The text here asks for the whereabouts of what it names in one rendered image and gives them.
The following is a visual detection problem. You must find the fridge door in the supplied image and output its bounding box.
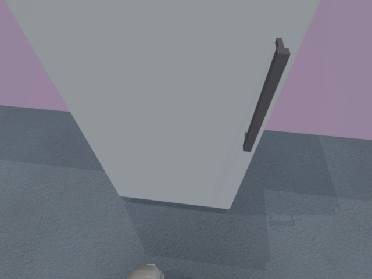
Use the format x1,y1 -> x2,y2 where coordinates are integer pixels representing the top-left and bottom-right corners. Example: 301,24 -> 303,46
5,0 -> 318,209

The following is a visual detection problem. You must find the handle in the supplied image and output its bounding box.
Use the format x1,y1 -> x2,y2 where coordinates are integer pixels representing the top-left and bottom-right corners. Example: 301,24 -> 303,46
243,38 -> 290,152

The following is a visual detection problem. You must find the left robot thigh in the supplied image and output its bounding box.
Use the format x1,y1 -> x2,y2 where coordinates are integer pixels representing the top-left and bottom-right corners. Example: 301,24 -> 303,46
128,265 -> 164,279

